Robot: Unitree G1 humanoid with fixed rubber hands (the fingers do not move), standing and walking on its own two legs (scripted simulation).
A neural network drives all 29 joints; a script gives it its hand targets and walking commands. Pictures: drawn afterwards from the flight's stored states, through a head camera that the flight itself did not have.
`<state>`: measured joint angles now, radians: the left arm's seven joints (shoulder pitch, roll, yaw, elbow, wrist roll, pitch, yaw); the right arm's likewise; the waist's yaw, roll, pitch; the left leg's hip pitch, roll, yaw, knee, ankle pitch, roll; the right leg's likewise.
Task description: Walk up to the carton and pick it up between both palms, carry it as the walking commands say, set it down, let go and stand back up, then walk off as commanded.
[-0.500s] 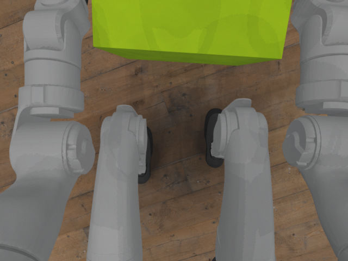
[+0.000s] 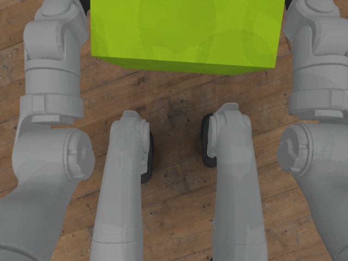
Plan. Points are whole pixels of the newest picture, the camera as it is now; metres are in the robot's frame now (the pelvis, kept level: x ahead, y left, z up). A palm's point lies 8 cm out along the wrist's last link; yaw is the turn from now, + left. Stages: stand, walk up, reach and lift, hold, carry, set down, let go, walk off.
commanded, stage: reach and lift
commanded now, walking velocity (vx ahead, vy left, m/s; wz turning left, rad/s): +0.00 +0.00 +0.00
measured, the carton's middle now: (184, 13) +0.54 -0.03 -0.12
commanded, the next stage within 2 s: none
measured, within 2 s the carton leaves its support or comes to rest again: neither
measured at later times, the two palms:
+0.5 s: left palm out of the picture +0.52 +0.15 +0.02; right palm out of the picture +0.51 -0.22 +0.02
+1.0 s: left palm out of the picture +0.50 +0.14 +0.10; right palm out of the picture +0.49 -0.22 +0.10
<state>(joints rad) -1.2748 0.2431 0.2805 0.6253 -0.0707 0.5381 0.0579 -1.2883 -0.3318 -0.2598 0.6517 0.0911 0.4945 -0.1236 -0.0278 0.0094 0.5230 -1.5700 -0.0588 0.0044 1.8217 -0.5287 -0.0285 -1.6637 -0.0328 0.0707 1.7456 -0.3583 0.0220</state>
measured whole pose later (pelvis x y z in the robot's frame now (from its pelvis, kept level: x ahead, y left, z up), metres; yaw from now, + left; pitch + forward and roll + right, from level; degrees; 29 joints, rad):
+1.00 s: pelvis +0.00 -0.01 +0.13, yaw -1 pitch +7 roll +3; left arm -1.10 0.20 0.30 0.59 -0.01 0.53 0.00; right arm -1.10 -0.24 -0.26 0.55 0.05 0.52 -0.15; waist -0.03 -0.01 0.52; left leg -1.07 -0.05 0.00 1.33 -0.40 -0.03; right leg -1.16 -0.03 0.07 1.29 -0.26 0.02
